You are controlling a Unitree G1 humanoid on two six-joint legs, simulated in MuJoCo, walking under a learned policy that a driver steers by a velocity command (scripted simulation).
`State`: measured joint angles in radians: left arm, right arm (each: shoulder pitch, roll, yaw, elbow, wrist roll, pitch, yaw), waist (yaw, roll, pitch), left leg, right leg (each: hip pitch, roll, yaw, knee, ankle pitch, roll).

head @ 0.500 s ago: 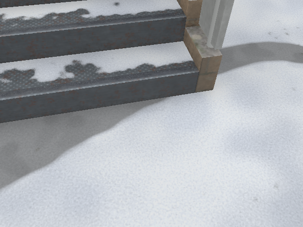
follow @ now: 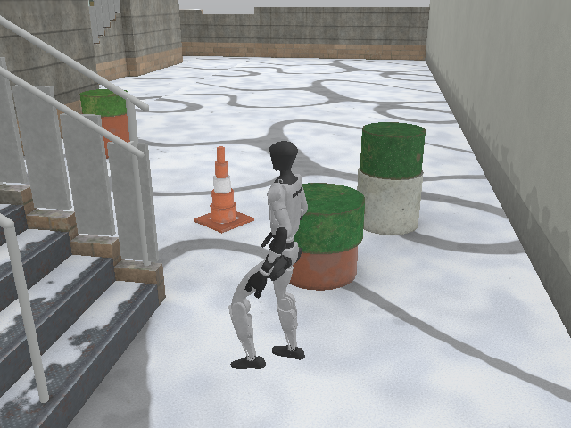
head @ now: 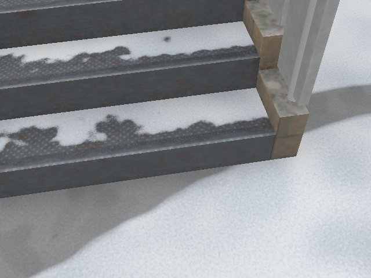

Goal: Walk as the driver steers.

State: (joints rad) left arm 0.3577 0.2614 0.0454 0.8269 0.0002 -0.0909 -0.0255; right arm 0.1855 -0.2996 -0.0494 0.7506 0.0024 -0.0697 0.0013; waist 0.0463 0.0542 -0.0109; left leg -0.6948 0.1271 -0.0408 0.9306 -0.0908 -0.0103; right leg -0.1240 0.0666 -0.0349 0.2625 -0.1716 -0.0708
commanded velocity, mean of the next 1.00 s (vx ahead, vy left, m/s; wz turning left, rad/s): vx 0.43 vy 0.00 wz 0.43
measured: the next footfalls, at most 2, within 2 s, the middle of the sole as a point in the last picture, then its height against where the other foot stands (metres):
left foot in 0.26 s outside the picture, level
right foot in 0.76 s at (207, 255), level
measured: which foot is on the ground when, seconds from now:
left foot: up 0.00-0.24, down 0.26-0.78, up 0.80-1.00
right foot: down 0.00-0.26, up 0.28-0.74, down 0.76-1.00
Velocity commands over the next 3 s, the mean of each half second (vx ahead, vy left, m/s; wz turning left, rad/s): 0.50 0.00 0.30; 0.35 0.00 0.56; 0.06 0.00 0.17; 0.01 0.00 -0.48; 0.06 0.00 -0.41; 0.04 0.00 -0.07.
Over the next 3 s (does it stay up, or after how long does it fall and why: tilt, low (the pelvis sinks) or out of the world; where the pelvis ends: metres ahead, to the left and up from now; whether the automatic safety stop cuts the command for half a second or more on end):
stays up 0.58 0.08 0.00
